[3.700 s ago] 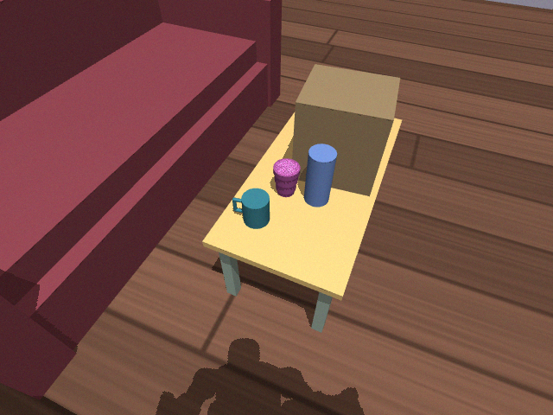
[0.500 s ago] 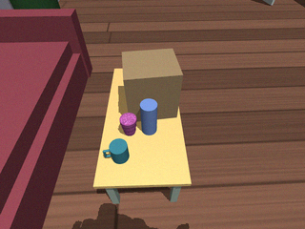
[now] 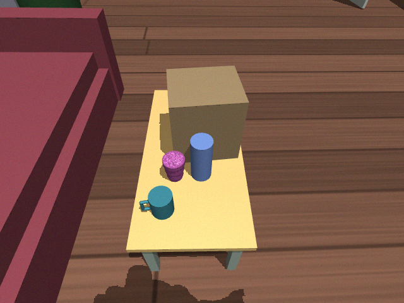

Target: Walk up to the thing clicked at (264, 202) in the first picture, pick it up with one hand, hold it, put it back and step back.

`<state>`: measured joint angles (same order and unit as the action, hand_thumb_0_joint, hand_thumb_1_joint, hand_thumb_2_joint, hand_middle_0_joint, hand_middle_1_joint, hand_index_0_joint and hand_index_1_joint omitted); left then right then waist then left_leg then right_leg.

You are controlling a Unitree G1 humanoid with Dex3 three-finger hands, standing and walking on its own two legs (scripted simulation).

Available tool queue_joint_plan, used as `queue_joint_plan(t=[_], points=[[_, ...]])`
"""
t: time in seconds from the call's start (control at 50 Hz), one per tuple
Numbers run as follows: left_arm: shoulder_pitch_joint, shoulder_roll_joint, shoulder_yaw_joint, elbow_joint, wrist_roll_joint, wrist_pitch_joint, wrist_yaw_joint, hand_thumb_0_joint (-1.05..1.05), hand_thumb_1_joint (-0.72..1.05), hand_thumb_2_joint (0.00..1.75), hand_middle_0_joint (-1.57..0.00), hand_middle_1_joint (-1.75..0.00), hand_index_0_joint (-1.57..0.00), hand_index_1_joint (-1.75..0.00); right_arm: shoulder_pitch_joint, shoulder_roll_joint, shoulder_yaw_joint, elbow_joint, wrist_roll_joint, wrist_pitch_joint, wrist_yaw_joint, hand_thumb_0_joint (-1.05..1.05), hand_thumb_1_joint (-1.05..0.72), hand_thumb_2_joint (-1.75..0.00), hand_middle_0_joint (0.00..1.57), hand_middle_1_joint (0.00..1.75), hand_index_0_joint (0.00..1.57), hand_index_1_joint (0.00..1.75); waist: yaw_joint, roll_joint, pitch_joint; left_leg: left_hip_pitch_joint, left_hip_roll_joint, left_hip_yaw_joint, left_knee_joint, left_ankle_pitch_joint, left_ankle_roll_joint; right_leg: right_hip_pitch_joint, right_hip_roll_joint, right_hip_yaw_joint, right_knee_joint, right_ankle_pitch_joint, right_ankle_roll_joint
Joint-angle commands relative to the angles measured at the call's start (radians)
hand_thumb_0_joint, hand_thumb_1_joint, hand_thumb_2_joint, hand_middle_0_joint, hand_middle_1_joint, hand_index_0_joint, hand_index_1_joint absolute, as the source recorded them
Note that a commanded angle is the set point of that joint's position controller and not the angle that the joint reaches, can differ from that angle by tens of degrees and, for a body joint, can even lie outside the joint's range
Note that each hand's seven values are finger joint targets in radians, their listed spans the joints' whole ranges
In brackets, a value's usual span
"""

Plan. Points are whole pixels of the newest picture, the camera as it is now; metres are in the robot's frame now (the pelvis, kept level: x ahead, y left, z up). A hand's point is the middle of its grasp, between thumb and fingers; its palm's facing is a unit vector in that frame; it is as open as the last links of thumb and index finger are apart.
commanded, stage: walk up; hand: left
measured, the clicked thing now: (157, 203) +0.52 +0.17 -0.36
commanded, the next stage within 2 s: stand in 0.44 s
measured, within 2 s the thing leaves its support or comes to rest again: neither
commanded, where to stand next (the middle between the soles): +0.05 -0.02 m, yaw +1 degrees
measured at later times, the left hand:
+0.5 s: hand out of the picture +0.08 +0.25 -0.16, palm faces +0.01 -0.94 -0.33, open 7.4 cm
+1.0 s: hand out of the picture +0.07 +0.25 -0.16, palm faces +0.00 -0.94 -0.34, open 7.4 cm
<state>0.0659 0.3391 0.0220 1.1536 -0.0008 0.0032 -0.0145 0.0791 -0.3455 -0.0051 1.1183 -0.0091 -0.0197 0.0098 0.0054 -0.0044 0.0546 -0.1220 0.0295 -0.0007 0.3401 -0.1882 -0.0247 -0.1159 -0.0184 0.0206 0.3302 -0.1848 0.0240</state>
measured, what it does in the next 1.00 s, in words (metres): stands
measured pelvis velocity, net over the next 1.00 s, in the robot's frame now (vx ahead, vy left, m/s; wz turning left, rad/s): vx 0.00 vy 0.00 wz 0.02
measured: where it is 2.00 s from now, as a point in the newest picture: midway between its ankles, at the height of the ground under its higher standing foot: outside the picture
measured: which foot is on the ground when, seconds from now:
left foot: down 0.00-1.00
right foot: down 0.00-1.00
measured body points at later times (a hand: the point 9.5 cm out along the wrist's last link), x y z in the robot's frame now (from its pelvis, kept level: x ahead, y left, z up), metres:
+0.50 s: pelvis +0.00 +0.00 +0.00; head +0.02 +0.00 +0.45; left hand +0.08 +0.30 -0.13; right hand +0.09 -0.30 -0.13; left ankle +0.00 +0.13 -0.75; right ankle +0.00 -0.14 -0.75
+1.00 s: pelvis +0.00 +0.00 +0.00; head +0.01 +0.00 +0.45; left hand +0.07 +0.30 -0.13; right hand +0.08 -0.30 -0.13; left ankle +0.00 +0.13 -0.75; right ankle +0.00 -0.14 -0.75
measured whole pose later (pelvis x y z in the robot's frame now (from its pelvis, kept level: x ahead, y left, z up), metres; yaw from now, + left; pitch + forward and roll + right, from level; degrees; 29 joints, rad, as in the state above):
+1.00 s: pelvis +0.00 +0.00 +0.00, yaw +1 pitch -2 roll +0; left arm 0.11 0.35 0.01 1.14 0.00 -0.01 -0.01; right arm 0.10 -0.36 0.00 1.13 -0.01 0.00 0.02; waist 0.00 0.00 0.06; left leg -0.11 0.03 -0.02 0.32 -0.18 -0.03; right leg -0.10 -0.02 0.00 0.32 -0.18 0.02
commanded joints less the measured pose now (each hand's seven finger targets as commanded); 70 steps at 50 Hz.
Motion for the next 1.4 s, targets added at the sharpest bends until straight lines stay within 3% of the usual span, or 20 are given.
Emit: queue_joint_plan(t=[0.0, 0.36, 0.42, 0.52, 0.56, 0.68, 0.78, 0.96, 1.08, 1.18, 1.38], points=[[-0.050, 0.205, 0.034, -0.062, 0.006, -0.025, 0.015, 0.00, 0.90, 0.90, -0.20, -0.30, -0.20, -0.30, -0.042, -0.217, -0.047, -0.054, 0.000, -0.021, -0.020, 0.00, -0.90, -0.90, 0.20, 0.30, 0.20, 0.30, -0.009, 0.016, -0.113, 0.017, 0.103, -0.065, -0.048, 0.190, 0.043, 0.043, -0.099, 0.058, -0.040, 0.178, -0.035], [-0.039, 0.208, 0.039, -0.063, 0.011, -0.025, 0.017, 0.00, 0.90, 0.90, -0.20, -0.30, -0.20, -0.30, -0.042, -0.212, -0.046, -0.053, 0.001, -0.018, -0.018, 0.00, -0.90, -0.90, 0.20, 0.30, 0.20, 0.30, -0.007, 0.012, -0.101, 0.018, 0.093, -0.065, -0.054, 0.172, 0.041, 0.044, -0.098, 0.048, -0.047, 0.162, -0.032], [-0.027, 0.219, 0.034, -0.066, 0.012, -0.032, 0.021, 0.00, 0.90, 0.90, -0.20, -0.30, -0.20, -0.30, -0.048, -0.220, -0.045, -0.051, 0.000, -0.016, -0.019, 0.00, -0.90, -0.90, 0.20, 0.30, 0.20, 0.30, -0.001, 0.010, -0.099, 0.038, 0.104, -0.078, -0.046, 0.223, 0.038, 0.038, -0.114, 0.054, -0.045, 0.207, -0.033], [-0.021, 0.219, 0.030, -0.066, 0.010, -0.037, 0.023, 0.00, 0.90, 0.90, -0.20, -0.30, -0.20, -0.30, -0.033, -0.219, -0.041, -0.050, 0.000, -0.011, -0.017, 0.00, -0.90, -0.90, 0.20, 0.30, 0.20, 0.30, -0.006, 0.015, -0.106, 0.032, 0.104, -0.074, -0.043, 0.204, 0.041, 0.051, -0.119, 0.057, -0.048, 0.208, -0.034], [-0.022, 0.226, 0.030, -0.068, 0.010, -0.036, 0.024, 0.00, 0.90, 0.90, -0.20, -0.30, -0.20, -0.30, -0.030, -0.216, -0.041, -0.050, 0.001, -0.009, -0.016, 0.00, -0.90, -0.90, 0.20, 0.30, 0.20, 0.30, -0.008, 0.003, -0.098, 0.024, 0.099, -0.077, -0.058, 0.157, 0.037, 0.039, -0.112, 0.052, -0.057, 0.150, -0.034], [-0.012, 0.222, 0.025, -0.070, 0.008, -0.037, 0.023, 0.00, 0.90, 0.90, -0.20, -0.30, -0.20, -0.30, -0.030, -0.219, -0.037, -0.049, 0.002, -0.011, -0.014, 0.00, -0.90, -0.90, 0.20, 0.30, 0.20, 0.30, -0.005, 0.008, -0.094, 0.027, 0.096, -0.076, -0.051, 0.175, 0.038, 0.039, -0.116, 0.054, -0.057, 0.182, -0.034], [-0.005, 0.226, 0.023, -0.069, 0.010, -0.036, 0.023, 0.00, 0.90, 0.90, -0.20, -0.30, -0.20, -0.30, -0.028, -0.220, -0.038, -0.048, 0.001, -0.008, -0.012, 0.00, -0.90, -0.90, 0.20, 0.30, 0.20, 0.30, -0.005, -0.002, -0.081, 0.023, 0.098, -0.086, -0.064, 0.118, 0.037, 0.014, -0.108, 0.048, -0.067, 0.101, -0.033], [0.011, 0.228, 0.021, -0.073, 0.008, -0.038, 0.021, 0.00, 0.90, 0.90, -0.20, -0.30, -0.20, -0.30, -0.017, -0.222, -0.036, -0.046, 0.002, -0.008, -0.012, 0.00, -0.90, -0.90, 0.20, 0.30, 0.20, 0.30, -0.006, 0.014, -0.084, 0.025, 0.101, -0.085, -0.055, 0.148, 0.040, 0.022, -0.114, 0.057, -0.059, 0.146, -0.037], [0.014, 0.231, 0.021, -0.072, 0.009, -0.036, 0.022, 0.00, 0.90, 0.90, -0.20, -0.30, -0.20, -0.30, -0.018, -0.223, -0.036, -0.047, 0.002, -0.006, -0.012, 0.00, -0.90, -0.90, 0.20, 0.30, 0.20, 0.30, -0.006, 0.008, -0.078, 0.019, 0.098, -0.089, -0.061, 0.122, 0.039, 0.012, -0.109, 0.052, -0.062, 0.115, -0.037], [0.020, 0.233, 0.023, -0.077, 0.010, -0.037, 0.023, 0.00, 0.90, 0.90, -0.20, -0.30, -0.20, -0.30, -0.008, -0.225, -0.035, -0.048, 0.002, -0.008, -0.014, 0.00, -0.90, -0.90, 0.20, 0.30, 0.20, 0.30, -0.006, 0.015, -0.097, 0.035, 0.102, -0.082, -0.044, 0.175, 0.043, 0.029, -0.116, 0.056, -0.049, 0.174, -0.040], [0.027, 0.233, 0.021, -0.076, 0.010, -0.034, 0.022, 0.00, 0.90, 0.90, -0.20, -0.30, -0.20, -0.30, -0.009, -0.226, -0.033, -0.049, 0.002, -0.008, -0.014, 0.00, -0.90, -0.90, 0.20, 0.30, 0.20, 0.30, -0.004, 0.004, -0.069, 0.022, 0.099, -0.087, -0.058, 0.127, 0.041, 0.013, -0.111, 0.055, -0.060, 0.120, -0.038]])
